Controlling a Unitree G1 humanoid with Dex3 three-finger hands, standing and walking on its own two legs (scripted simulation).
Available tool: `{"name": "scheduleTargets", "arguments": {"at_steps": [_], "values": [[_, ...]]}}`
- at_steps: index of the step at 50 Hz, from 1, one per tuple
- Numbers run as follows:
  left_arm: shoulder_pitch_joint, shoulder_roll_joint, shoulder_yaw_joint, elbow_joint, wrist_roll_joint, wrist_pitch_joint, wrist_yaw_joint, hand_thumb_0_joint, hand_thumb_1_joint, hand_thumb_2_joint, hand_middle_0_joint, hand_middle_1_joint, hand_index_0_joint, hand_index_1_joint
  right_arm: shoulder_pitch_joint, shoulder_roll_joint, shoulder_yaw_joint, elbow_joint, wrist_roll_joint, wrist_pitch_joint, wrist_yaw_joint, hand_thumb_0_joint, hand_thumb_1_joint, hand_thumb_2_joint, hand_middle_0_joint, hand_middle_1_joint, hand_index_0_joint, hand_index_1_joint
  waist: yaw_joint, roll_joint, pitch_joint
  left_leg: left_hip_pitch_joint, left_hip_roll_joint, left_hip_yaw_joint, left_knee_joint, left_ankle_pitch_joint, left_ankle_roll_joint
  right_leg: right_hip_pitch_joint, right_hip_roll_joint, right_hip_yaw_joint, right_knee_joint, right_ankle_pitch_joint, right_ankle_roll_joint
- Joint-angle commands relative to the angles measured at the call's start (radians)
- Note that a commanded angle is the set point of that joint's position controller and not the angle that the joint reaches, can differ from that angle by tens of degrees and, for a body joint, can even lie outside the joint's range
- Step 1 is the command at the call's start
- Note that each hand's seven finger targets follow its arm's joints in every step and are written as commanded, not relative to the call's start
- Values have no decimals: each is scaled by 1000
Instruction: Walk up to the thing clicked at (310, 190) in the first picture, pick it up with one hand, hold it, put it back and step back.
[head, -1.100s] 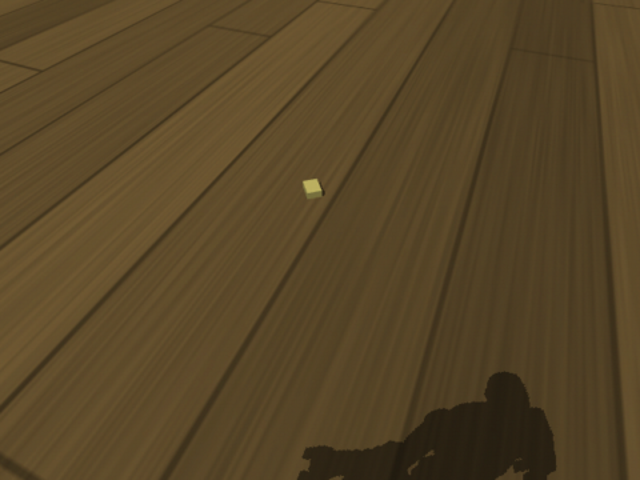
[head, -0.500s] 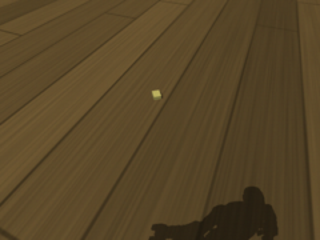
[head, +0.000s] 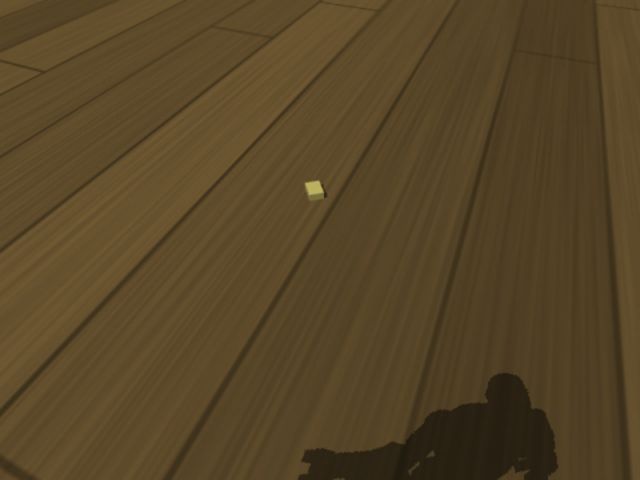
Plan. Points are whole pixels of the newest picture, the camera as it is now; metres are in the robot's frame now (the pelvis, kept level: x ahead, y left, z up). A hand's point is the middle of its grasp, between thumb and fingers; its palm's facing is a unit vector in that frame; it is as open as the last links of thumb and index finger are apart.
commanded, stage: stand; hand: left
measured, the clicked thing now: (314, 190) +1.48 +0.01 -0.76
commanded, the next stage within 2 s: walk up in 0.02 s
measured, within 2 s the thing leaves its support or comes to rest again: neither
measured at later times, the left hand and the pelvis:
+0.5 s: hand out of the picture +0.17 +0.21 -0.14, palm faces -0.07 -0.92 -0.39, open 7.4 cm; pelvis +0.12 -0.07 -0.01, yaw -5 degrees
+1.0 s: hand (215, 300) +0.47 +0.19 -0.14, palm faces -0.24 -0.90 -0.37, open 7.4 cm; pelvis +0.34 -0.07 -0.01, yaw -9 degrees
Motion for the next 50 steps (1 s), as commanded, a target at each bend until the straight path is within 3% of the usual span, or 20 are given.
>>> {"name": "scheduleTargets", "arguments": {"at_steps": [1,2,4,6,10,14,15,16,17,18,23,30,33,34,35,36,38,41,45,50], "values": [[30,306,110,-134,25,-33,-16,0,900,900,-200,-300,-200,-300,35,-312,-109,-111,-24,-41,8,0,-900,-900,200,300,200,300,-12,-36,-187,58,97,-92,52,-365,108,-34,-71,116,38,-336,-63],[15,302,116,-128,34,-31,-27,0,900,900,-200,-300,-200,-300,60,-325,-121,-95,-33,-48,16,0,-900,-900,200,300,200,300,-26,-1,-120,45,124,-137,37,-528,132,-178,-81,136,90,-485,-77],[-102,237,109,-191,33,-31,-44,0,900,900,-200,-300,-200,-300,114,-332,-140,-107,-33,-52,23,0,-900,-900,200,300,200,300,-80,91,71,54,252,-319,-104,-617,207,-474,-18,51,312,-354,-49],[-118,249,108,-231,33,-40,-47,0,900,900,-200,-300,-200,-300,129,-366,-160,-136,-36,-71,22,0,-900,-900,200,300,200,300,-92,92,123,101,428,-483,-208,-506,302,-625,-84,106,510,-288,-27],[26,264,116,-228,20,-48,-84,0,900,900,-200,-300,-200,-300,-14,-351,-162,-214,-40,-74,33,0,-900,-900,200,300,200,300,5,178,10,17,317,-221,-166,-409,219,-383,-124,70,376,-238,-15],[248,280,146,-149,29,-55,-73,0,900,900,-200,-300,-200,-300,-62,-285,-142,-245,-43,-52,45,0,-900,-900,200,300,200,300,110,-5,-39,-310,135,53,175,-351,133,134,-3,-88,187,-5,3],[352,331,168,-128,35,-63,-58,0,900,900,-200,-300,-200,-300,-22,-233,-122,-249,-46,-48,43,0,-900,-900,200,300,200,300,151,-189,-86,-492,63,112,436,-413,108,328,-3,-22,169,-121,-18],[448,426,194,-146,37,-70,-37,0,900,900,-200,-300,-200,-300,-23,-164,-95,-283,-30,-47,48,0,-900,-900,200,300,200,300,199,-430,-73,-668,-48,104,752,-474,66,311,-238,428,-65,-539,-91],[345,450,174,-194,32,-75,-40,0,900,900,-200,-300,-200,-300,-40,-237,-113,-288,-24,-40,43,0,-900,-900,200,300,200,300,137,-275,-31,-608,-10,-49,819,-380,43,112,-402,750,-236,-720,-218],[228,453,171,-238,16,-76,-40,0,900,900,-200,-300,-200,-300,-44,-301,-129,-273,-21,-43,46,0,-900,-900,200,300,200,300,86,-139,66,-603,61,-92,840,-307,40,5,-414,730,-246,-737,-263],[142,359,140,-267,4,-91,-32,0,900,900,-200,-300,-200,-300,121,-274,-131,-209,-13,-42,74,0,-900,-900,200,300,200,300,6,-139,69,-423,123,-43,630,-146,31,-136,-255,290,-167,-354,-208],[191,365,136,-306,4,-98,-39,0,900,900,-200,-300,-200,-300,0,-247,-136,-297,-25,-59,90,0,-900,-900,200,300,200,300,47,-109,35,-319,89,57,295,-28,15,-102,-217,151,-82,-170,-200],[159,340,119,-323,5,-93,-38,0,900,900,-200,-300,-200,-300,154,-266,-155,-262,-26,-73,75,0,-900,-900,200,300,200,300,-60,-35,-36,5,28,107,227,-2,34,-244,-182,75,157,41,-160],[202,288,101,-328,4,-90,-36,0,900,900,-200,-300,-200,-300,290,-314,-175,-230,-32,-81,61,0,-900,-900,200,300,200,300,-115,123,-120,198,43,46,155,-104,76,-320,-103,3,449,127,-126],[243,195,76,-342,-11,-88,-32,0,900,900,-200,-300,-200,-300,385,-400,-200,-230,-51,-89,47,0,-900,-900,200,300,200,300,-136,361,-174,316,310,-383,18,-331,154,-529,34,-31,770,-172,-60],[238,278,97,-334,-9,-86,-18,0,900,900,-200,-300,-200,-300,334,-442,-204,-265,-15,-89,45,0,-900,-900,200,300,200,300,-121,242,-154,239,436,-679,-132,-513,253,-607,72,79,869,-345,-67],[224,333,98,-307,-14,-85,-18,0,900,900,-200,-300,-200,-300,205,-378,-177,-298,10,-84,44,0,-900,-900,200,300,200,300,-51,75,-18,60,386,-448,-111,-438,247,-592,-28,141,893,-208,-63],[273,304,104,-260,-12,-80,-37,0,900,900,-200,-300,-200,-300,156,-308,-144,-315,6,-94,42,0,-900,-900,200,300,200,300,-8,125,23,-90,288,-166,-100,-155,205,-472,-86,100,730,-128,-30],[166,274,102,-301,1,-73,-65,0,900,900,-200,-300,-200,-300,168,-331,-147,-335,-7,-98,46,0,-900,-900,200,300,200,300,-30,150,37,-100,297,-86,-119,-114,254,-436,-118,19,489,-100,2],[125,260,114,-298,3,-77,-76,0,900,900,-200,-300,-200,-300,149,-331,-143,-351,3,-91,52,0,-900,-900,200,300,200,300,-8,116,7,-164,251,-13,-41,-143,203,-250,-69,-48,300,46,-25]]}}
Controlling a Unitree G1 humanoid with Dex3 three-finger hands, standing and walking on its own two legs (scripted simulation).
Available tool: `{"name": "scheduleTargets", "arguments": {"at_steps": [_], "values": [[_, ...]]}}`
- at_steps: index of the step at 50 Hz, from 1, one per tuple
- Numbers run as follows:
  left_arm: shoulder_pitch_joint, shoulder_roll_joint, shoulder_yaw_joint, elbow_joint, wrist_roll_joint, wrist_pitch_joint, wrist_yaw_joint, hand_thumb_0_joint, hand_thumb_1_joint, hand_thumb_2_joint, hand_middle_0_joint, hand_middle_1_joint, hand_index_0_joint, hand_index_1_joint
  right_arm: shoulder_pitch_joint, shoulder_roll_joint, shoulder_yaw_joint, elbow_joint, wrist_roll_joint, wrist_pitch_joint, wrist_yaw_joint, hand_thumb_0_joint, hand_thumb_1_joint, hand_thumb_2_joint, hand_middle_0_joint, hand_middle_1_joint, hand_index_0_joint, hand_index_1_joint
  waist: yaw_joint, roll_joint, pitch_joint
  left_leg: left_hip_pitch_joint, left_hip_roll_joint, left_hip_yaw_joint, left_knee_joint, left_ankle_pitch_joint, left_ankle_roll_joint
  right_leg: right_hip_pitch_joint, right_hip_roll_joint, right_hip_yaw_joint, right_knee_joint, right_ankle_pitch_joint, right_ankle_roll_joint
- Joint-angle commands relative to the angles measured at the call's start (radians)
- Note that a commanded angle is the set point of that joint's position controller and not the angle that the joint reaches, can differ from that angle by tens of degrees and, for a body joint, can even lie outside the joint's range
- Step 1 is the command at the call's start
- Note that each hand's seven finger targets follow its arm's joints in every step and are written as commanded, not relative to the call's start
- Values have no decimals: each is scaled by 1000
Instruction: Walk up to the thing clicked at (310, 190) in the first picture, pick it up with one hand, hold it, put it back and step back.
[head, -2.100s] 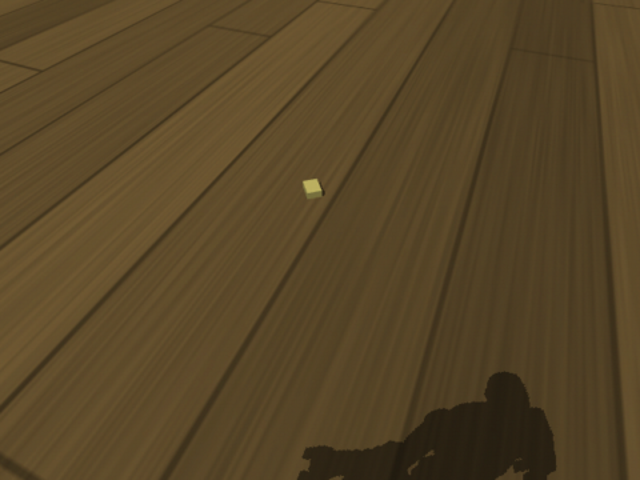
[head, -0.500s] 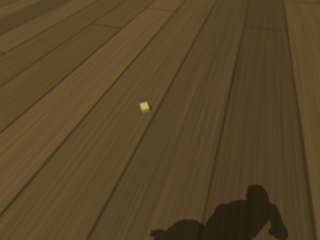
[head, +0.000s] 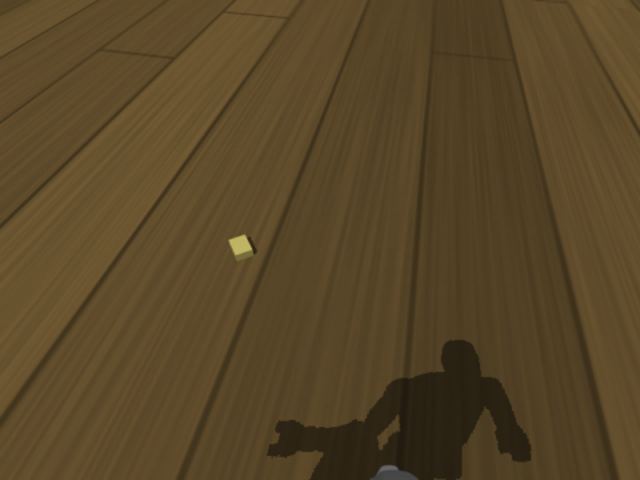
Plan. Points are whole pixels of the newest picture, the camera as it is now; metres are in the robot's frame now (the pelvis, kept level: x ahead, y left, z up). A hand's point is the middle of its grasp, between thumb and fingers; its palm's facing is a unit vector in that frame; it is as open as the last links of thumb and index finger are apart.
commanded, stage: walk up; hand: left
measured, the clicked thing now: (241, 247) +1.11 +0.26 -0.75
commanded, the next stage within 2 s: none
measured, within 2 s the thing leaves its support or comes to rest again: neither
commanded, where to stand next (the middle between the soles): +0.69 +0.02 m, yaw +1 degrees
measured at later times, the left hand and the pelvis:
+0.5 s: hand (112, 442) +0.24 +0.30 -0.15, palm faces +0.00 -0.93 -0.37, open 7.4 cm; pelvis +0.23 +0.01 -0.02, yaw +2 degrees
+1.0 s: hand (158, 284) +0.50 +0.28 -0.13, palm faces -0.02 -0.91 -0.41, open 7.4 cm; pelvis +0.41 +0.00 -0.01, yaw +1 degrees
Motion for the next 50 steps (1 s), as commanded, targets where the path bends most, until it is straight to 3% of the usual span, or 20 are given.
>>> {"name": "scheduleTargets", "arguments": {"at_steps": [1,3,4,5,6,12,19,23,24,25,26,27,31,39,44,45,46,47,48,50], "values": [[5,159,68,-57,2,-31,9,0,900,900,-200,-300,-200,-300,-83,-269,-76,-98,12,-15,-14,0,-900,-900,200,300,200,300,51,131,-26,-188,209,-158,-133,-42,173,221,41,-65,-106,100,-10],[116,194,85,-23,6,-39,24,0,900,900,-200,-300,-200,-300,-92,-232,-60,-106,5,-7,-18,0,-900,-900,200,300,200,300,115,24,-86,-251,156,-97,102,52,133,426,70,-71,-152,54,-25],[217,245,110,-5,8,-49,37,0,900,900,-200,-300,-200,-300,-35,-176,-38,-103,5,-8,-17,0,-900,-900,200,300,200,300,163,-178,-151,-333,69,-26,412,62,99,572,10,50,-262,-120,-53],[248,343,128,-28,8,-61,54,0,900,900,-200,-300,-200,-300,18,-112,-12,-123,10,-5,-17,0,-900,-900,200,300,200,300,148,-350,-152,-557,-57,-41,665,-226,45,648,-258,538,-422,-289,-137],[210,354,118,-41,-9,-57,55,0,900,900,-200,-300,-200,-300,-22,-222,-41,-100,8,6,-29,0,-900,-900,200,300,200,300,147,-201,-129,-590,-25,-150,747,-243,39,576,-343,708,-476,-319,-245],[52,241,80,-94,-13,-61,63,0,900,900,-200,-300,-200,-300,33,-204,-45,-16,9,20,-10,0,-900,-900,200,300,200,300,45,-141,-16,-450,59,-186,532,-39,8,304,-172,198,-440,45,-214],[49,261,84,-123,-3,-68,60,0,900,900,-200,-300,-200,-300,-104,-169,-56,-67,-3,8,18,0,-900,-900,200,300,200,300,67,-106,-26,-308,52,-108,200,128,3,255,-176,89,-407,26,-195],[20,240,65,-126,0,-52,59,0,900,900,-200,-300,-200,-300,21,-202,-82,-23,-8,1,10,0,-900,-900,200,300,200,300,-31,-27,-57,17,-19,-40,137,109,23,77,-122,22,-209,-20,-141],[55,194,46,-125,3,-49,59,0,900,900,-200,-300,-200,-300,103,-245,-99,1,-8,-5,-1,0,-900,-900,200,300,200,300,-71,110,-98,154,-13,-103,81,-16,54,-1,-64,-28,19,36,-116],[86,112,25,-138,-7,-48,58,0,900,900,-200,-300,-200,-300,196,-336,-122,2,-22,-13,-15,0,-900,-900,200,300,200,300,-99,363,-137,234,237,-500,-86,-208,136,-153,56,-88,376,-107,-46],[97,176,41,-126,-14,-40,72,0,900,900,-200,-300,-200,-300,166,-382,-125,-35,9,-16,-20,0,-900,-900,200,300,200,300,-83,297,-126,202,402,-855,-246,-287,246,-243,119,6,481,-311,-41],[57,233,43,-110,-7,-35,83,0,900,900,-200,-300,-200,-300,105,-364,-123,-43,24,-11,-22,0,-900,-900,200,300,200,300,-55,153,-65,93,400,-797,-224,-262,279,-247,56,84,538,-266,-45],[152,202,49,-36,-18,-27,62,0,900,900,-200,-300,-200,-300,-14,-258,-71,-69,18,-22,-32,0,-900,-900,200,300,200,300,34,178,-33,-63,244,-347,-168,113,194,-85,-24,63,350,-106,-25],[-14,152,56,-82,3,-19,26,0,900,900,-200,-300,-200,-300,16,-279,-74,-86,11,-19,-27,0,-900,-900,200,300,200,300,-8,177,-6,-74,223,-266,-202,37,215,-16,-1,-37,-13,21,-3],[89,173,78,-34,4,-38,36,0,900,900,-200,-300,-200,-300,-43,-234,-49,-111,10,-1,-27,0,-900,-900,200,300,200,300,83,65,-62,-241,161,-167,37,34,144,371,69,-63,-177,59,-18],[178,203,92,-15,7,-46,48,0,900,900,-200,-300,-200,-300,-21,-195,-34,-112,8,0,-27,0,-900,-900,200,300,200,300,127,-53,-124,-283,102,-111,256,90,120,508,59,-25,-252,-27,-39],[244,300,122,-15,15,-55,62,0,900,900,-200,-300,-200,-300,14,-124,-11,-134,11,-3,-26,0,-900,-900,200,300,200,300,143,-286,-148,-477,-14,-35,550,-86,60,613,-182,360,-380,-200,-111],[210,339,117,-37,-2,-56,64,0,900,900,-200,-300,-200,-300,16,-186,-25,-115,9,9,-36,0,-900,-900,200,300,200,300,132,-213,-106,-590,-51,-108,657,-237,39,568,-343,661,-489,-333,-226],[159,315,107,-58,-11,-52,64,0,900,900,-200,-300,-200,-300,-15,-241,-41,-95,5,16,-43,0,-900,-900,200,300,200,300,111,-87,-54,-580,8,-193,692,-222,35,472,-351,644,-474,-317,-276],[96,264,91,-75,-17,-51,71,0,900,900,-200,-300,-200,-300,-2,-228,-38,-62,18,18,-37,0,-900,-900,200,300,200,300,80,-65,-13,-562,49,-218,644,-130,32,406,-256,419,-456,-183,-242]]}}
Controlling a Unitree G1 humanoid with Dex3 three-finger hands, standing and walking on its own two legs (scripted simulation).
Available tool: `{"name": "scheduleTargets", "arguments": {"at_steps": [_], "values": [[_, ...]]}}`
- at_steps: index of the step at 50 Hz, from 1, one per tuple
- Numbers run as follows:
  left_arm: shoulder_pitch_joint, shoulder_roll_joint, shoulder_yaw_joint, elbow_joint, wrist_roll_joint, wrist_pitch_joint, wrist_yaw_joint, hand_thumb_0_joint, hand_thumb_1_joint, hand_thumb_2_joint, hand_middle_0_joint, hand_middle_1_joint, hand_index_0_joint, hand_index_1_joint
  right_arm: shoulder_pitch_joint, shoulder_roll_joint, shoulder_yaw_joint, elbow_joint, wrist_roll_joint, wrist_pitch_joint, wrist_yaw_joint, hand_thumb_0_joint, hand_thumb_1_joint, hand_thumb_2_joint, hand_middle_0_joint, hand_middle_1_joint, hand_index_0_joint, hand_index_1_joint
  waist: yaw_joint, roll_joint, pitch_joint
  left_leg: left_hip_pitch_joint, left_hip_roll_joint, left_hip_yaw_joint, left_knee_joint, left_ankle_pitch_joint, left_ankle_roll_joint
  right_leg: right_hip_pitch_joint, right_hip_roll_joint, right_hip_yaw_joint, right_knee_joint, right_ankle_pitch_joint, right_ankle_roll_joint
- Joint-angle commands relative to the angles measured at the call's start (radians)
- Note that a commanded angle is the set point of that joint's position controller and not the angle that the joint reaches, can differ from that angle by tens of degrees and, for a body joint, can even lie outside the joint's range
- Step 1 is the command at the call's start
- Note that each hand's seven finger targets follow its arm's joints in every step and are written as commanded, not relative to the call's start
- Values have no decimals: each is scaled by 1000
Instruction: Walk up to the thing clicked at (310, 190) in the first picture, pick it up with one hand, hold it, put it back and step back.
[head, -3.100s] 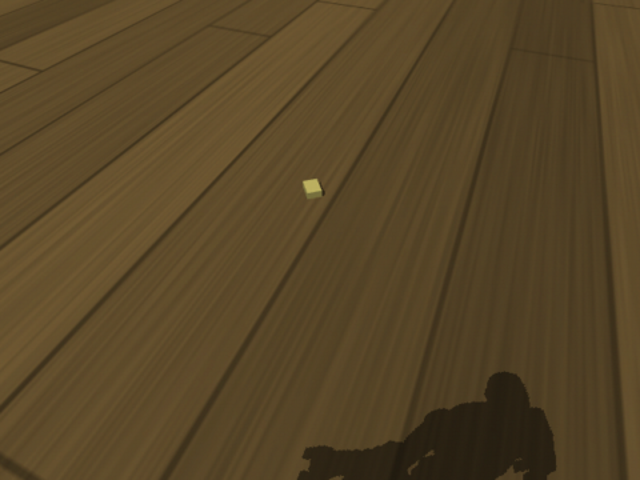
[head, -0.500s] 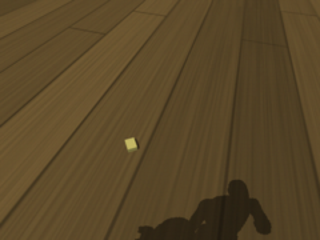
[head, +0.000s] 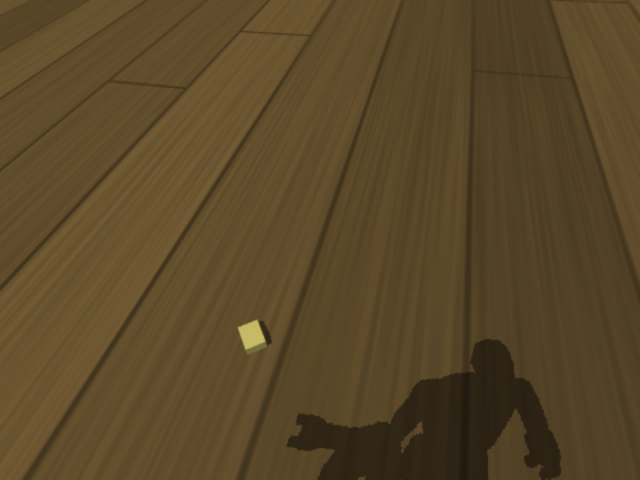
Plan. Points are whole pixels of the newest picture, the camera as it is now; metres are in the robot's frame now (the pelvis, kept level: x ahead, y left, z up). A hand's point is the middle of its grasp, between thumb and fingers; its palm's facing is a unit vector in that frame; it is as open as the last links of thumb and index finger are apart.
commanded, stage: walk up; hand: left
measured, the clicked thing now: (252, 336) +0.71 +0.25 -0.74
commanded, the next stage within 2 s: stand in 1.78 s
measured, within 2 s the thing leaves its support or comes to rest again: neither
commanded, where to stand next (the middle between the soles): +0.28 +0.02 m, yaw +0 degrees
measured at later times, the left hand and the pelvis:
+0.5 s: hand (99, 473) +0.20 +0.32 -0.15, palm faces -0.04 -0.94 -0.35, open 7.4 cm; pelvis +0.15 +0.05 +0.01, yaw +0 degrees
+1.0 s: hand (146, 395) +0.30 +0.28 -0.13, palm faces -0.04 -0.94 -0.33, open 7.4 cm; pelvis +0.18 +0.03 +0.02, yaw -1 degrees
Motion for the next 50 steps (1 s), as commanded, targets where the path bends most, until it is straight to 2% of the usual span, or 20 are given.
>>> {"name": "scheduleTargets", "arguments": {"at_steps": [1,4,10,14,15,16,17,18,20,22,28,31,32,33,34,35,37,39,42,50], "values": [[89,286,79,-55,-13,-16,37,0,900,900,-200,-300,-200,-300,12,-197,-55,-66,8,-32,-8,0,-900,-900,200,300,200,300,41,-183,-15,-317,63,-84,65,71,-2,213,-274,389,-379,-155,-200],[74,280,74,-71,-1,-18,31,0,900,900,-200,-300,-200,-300,30,-175,-61,-46,-5,-23,14,0,-900,-900,200,300,200,300,30,-234,-18,-224,50,-23,-58,123,-22,112,-216,242,-379,-110,-195],[85,292,76,-95,4,-15,23,0,900,900,-200,-300,-200,-300,-91,-160,-70,-79,-16,-35,31,0,-900,-900,200,300,200,300,53,-208,-13,-138,34,28,-293,218,-31,74,-218,201,-365,-228,-190],[50,254,53,-101,3,-1,21,0,900,900,-200,-300,-200,-300,30,-175,-87,-35,-18,-57,17,0,-900,-900,200,300,200,300,-36,-96,-65,173,-30,81,-431,247,-12,-60,-163,108,-132,-158,-128],[58,181,16,-98,-1,6,33,0,900,900,-200,-300,-200,-300,54,-198,-87,-17,-19,-58,-7,0,-900,-900,200,300,200,300,-53,33,-90,252,38,-50,-518,204,19,-106,-120,45,71,25,-77],[97,119,0,-107,-16,11,33,0,900,900,-200,-300,-200,-300,77,-287,-105,-45,-24,-63,-18,0,-900,-900,200,300,200,300,-53,249,-111,315,281,-452,-673,150,109,-260,28,-31,347,-103,2],[126,208,27,-70,-8,25,53,0,900,900,-200,-300,-200,-300,76,-335,-113,-56,-2,-58,-18,0,-900,-900,200,300,200,300,-45,180,-93,257,401,-603,-698,216,223,-262,27,52,429,-336,-7],[97,240,26,-54,-6,32,61,0,900,900,-200,-300,-200,-300,49,-297,-106,-52,4,-53,-22,0,-900,-900,200,300,200,300,-28,62,-44,180,366,-518,-669,317,233,-253,3,120,492,-330,-11],[118,217,30,-29,-17,39,63,0,900,900,-200,-300,-200,-300,-2,-248,-84,-68,2,-54,-35,0,-900,-900,200,300,200,300,1,60,-56,178,285,-312,-612,561,183,-206,-23,156,453,-259,-19],[148,203,25,-3,-18,45,58,0,900,900,-200,-300,-200,-300,-48,-230,-73,-70,4,-55,-43,0,-900,-900,200,300,200,300,24,107,-82,126,239,-178,-578,655,163,-137,-39,123,368,-194,-10],[82,156,23,34,-16,65,64,0,900,900,-200,-300,-200,-300,-135,-201,-43,-74,4,-33,-54,0,-900,-900,200,300,200,300,26,129,-128,45,226,-89,-470,801,156,40,-9,40,129,-84,7],[70,177,31,57,-7,61,66,0,900,900,-200,-300,-200,-300,-182,-193,-33,-71,18,-11,-54,0,-900,-900,200,300,200,300,50,80,-155,-18,184,-75,-371,599,105,168,12,30,-55,54,-12],[56,204,36,60,0,54,69,0,900,900,-200,-300,-200,-300,-191,-161,-21,-66,25,-5,-53,0,-900,-900,200,300,200,300,58,12,-157,-59,165,-68,-338,464,62,204,-36,103,-112,157,-31],[14,256,45,49,10,42,72,0,900,900,-200,-300,-200,-300,-161,-110,-8,-61,29,0,-52,0,-900,-900,200,300,200,300,26,-152,-157,-105,90,-18,-238,317,12,198,-187,315,-182,213,-78],[-70,290,41,39,-5,44,69,0,900,900,-200,-300,-200,-300,-167,-116,-11,-33,29,11,-60,0,-900,-900,200,300,200,300,10,-212,-130,-23,0,7,-208,57,-11,39,-295,424,-229,233,-187],[-126,269,29,30,-3,45,66,0,900,900,-200,-300,-200,-300,-157,-134,-16,7,26,14,-63,0,-900,-900,200,300,200,300,-8,-197,-106,60,8,-3,-236,12,-11,-24,-284,404,-207,232,-195],[-158,228,11,49,-6,53,68,0,900,900,-200,-300,-200,-300,-162,-144,-17,49,25,7,-55,0,-900,-900,200,300,200,300,-19,-178,-94,85,33,-25,-385,172,-5,-27,-183,263,-175,153,-97],[-145,183,-2,72,-9,59,64,0,900,900,-200,-300,-200,-300,-221,-168,-12,67,18,-4,-48,0,-900,-900,200,300,200,300,12,-148,-109,73,108,-118,-497,214,23,17,-97,184,-153,46,-26],[-175,184,-4,110,-6,58,60,0,900,900,-200,-300,-200,-300,-262,-145,8,111,15,-4,-41,0,-900,-900,200,300,200,300,18,-154,-106,57,77,-74,-523,199,9,88,-112,210,-218,-2,-30],[-233,158,-13,186,-15,62,54,0,900,900,-200,-300,-200,-300,-318,-140,19,200,8,-15,-41,0,-900,-900,200,300,200,300,27,-77,-137,113,94,-72,-649,327,-7,210,-102,160,-275,140,-6]]}}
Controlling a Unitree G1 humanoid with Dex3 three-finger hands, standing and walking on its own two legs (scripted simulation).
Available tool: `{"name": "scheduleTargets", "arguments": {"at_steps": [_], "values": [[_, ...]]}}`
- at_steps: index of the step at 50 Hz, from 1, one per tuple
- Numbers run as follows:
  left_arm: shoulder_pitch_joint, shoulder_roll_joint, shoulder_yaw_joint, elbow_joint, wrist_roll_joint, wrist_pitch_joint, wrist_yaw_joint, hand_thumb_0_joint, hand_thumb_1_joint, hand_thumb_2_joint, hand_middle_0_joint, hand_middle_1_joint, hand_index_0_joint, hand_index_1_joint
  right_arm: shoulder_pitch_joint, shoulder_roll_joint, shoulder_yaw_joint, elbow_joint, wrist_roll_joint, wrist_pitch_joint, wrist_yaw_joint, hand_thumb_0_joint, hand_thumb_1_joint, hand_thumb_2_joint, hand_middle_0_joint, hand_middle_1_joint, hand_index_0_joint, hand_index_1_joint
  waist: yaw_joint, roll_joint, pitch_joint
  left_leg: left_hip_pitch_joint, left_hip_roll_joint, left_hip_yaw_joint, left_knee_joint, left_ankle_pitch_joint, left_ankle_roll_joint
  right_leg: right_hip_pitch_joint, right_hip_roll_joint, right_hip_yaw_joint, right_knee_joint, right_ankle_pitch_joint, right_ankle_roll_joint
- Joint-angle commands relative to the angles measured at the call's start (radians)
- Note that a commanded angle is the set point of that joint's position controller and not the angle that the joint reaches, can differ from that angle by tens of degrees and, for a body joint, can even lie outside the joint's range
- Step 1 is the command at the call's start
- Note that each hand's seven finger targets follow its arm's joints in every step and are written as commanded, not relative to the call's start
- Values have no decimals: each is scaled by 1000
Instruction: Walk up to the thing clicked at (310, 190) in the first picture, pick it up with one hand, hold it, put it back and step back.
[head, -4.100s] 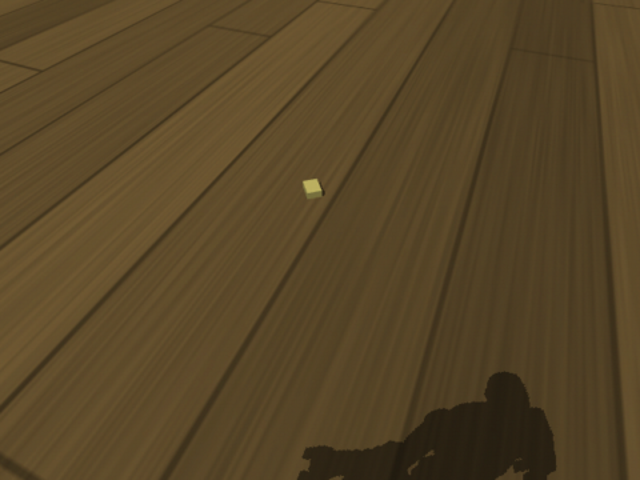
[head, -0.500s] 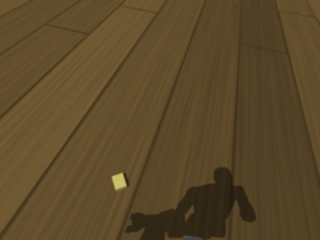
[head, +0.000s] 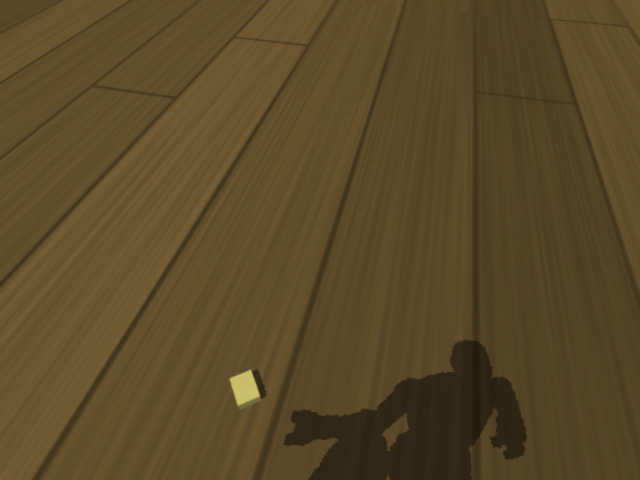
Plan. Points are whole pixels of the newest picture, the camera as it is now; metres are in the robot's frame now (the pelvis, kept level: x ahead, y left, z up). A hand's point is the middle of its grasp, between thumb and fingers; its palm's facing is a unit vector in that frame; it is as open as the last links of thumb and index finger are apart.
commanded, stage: walk up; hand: left
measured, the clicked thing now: (245, 389) +0.53 +0.22 -0.75
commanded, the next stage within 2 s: stand in 0.78 s
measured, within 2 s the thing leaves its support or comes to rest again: neither
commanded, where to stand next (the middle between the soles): +0.10 -0.01 m, yaw +0 degrees
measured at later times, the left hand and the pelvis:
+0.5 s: hand out of the picture +0.08 +0.25 -0.15, palm faces +0.00 -0.95 -0.32, open 7.4 cm; pelvis +0.01 +0.00 +0.01, yaw +0 degrees
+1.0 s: hand out of the picture +0.10 +0.25 -0.14, palm faces +0.00 -0.94 -0.33, open 7.4 cm; pelvis +0.03 +0.00 +0.01, yaw +1 degrees
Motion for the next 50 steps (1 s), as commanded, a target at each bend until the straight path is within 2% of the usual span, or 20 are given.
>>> {"name": "scheduleTargets", "arguments": {"at_steps": [1,6,8,10,14,17,23,37,39,42,47,50], "values": [[-47,213,52,-16,-3,-18,16,0,900,900,-200,-300,-200,-300,-66,-215,-42,-19,-3,-25,-16,0,-900,-900,200,300,200,300,16,-20,-138,32,106,-119,-163,96,34,105,-101,106,-145,114,-51],[-62,207,52,14,1,-14,13,0,900,900,-200,-300,-200,-300,-83,-212,-42,7,-8,-23,-16,0,-900,-900,200,300,200,300,14,-4,-120,39,110,-120,-208,60,30,118,-100,98,-192,86,-41],[-57,204,51,26,4,-14,12,0,900,900,-200,-300,-200,-300,-94,-215,-44,10,-8,-23,-16,0,-900,-900,200,300,200,300,16,6,-122,46,112,-118,-215,62,30,122,-98,92,-200,105,-37],[-61,205,53,35,5,-13,12,0,900,900,-200,-300,-200,-300,-92,-211,-44,14,-8,-20,-16,0,-900,-900,200,300,200,300,11,2,-99,42,109,-121,-228,31,27,102,-96,94,-217,64,-33],[-62,205,53,37,8,-16,11,0,900,900,-200,-300,-200,-300,-87,-211,-46,19,-10,-19,-16,0,-900,-900,200,300,200,300,5,-2,-122,77,109,-113,-219,52,25,99,-101,100,-233,77,-35],[-51,204,54,46,10,-14,11,0,900,900,-200,-300,-200,-300,-102,-215,-48,18,-11,-18,-16,0,-900,-900,200,300,200,300,10,3,-107,62,113,-120,-235,20,28,96,-96,93,-237,62,-31],[-33,202,56,50,9,-16,12,0,900,900,-200,-300,-200,-300,-92,-211,-50,17,-9,-18,-17,0,-900,-900,200,300,200,300,9,-7,-127,94,111,-115,-227,80,24,107,-100,90,-234,112,-29],[-15,193,58,49,10,-13,17,0,900,900,-200,-300,-200,-300,-97,-203,-57,14,-9,-12,-19,0,-900,-900,200,300,200,300,9,-5,-118,96,111,-115,-231,117,24,118,-100,80,-233,149,-21],[-2,202,54,44,19,-17,21,0,900,900,-200,-300,-200,-300,-85,-195,-55,5,-18,-10,-18,0,-900,-900,200,300,200,300,3,6,-122,85,111,-123,-242,96,17,133,-100,80,-233,102,-20],[-3,205,56,39,20,-20,23,0,900,900,-200,-300,-200,-300,-84,-195,-55,0,-18,-9,-17,0,-900,-900,200,300,200,300,5,8,-112,72,111,-127,-242,73,17,127,-103,80,-233,89,-22],[-1,204,54,29,19,-26,24,0,900,900,-200,-300,-200,-300,-75,-202,-57,-7,-18,-12,-17,0,-900,-900,200,300,200,300,4,-2,-135,99,115,-125,-227,170,20,141,-109,76,-227,159,-21],[1,207,54,28,18,-27,25,0,900,900,-200,-300,-200,-300,-74,-196,-56,-8,-17,-11,-17,0,-900,-900,200,300,200,300,3,-9,-134,109,117,-125,-221,189,20,146,-111,71,-225,180,-22]]}}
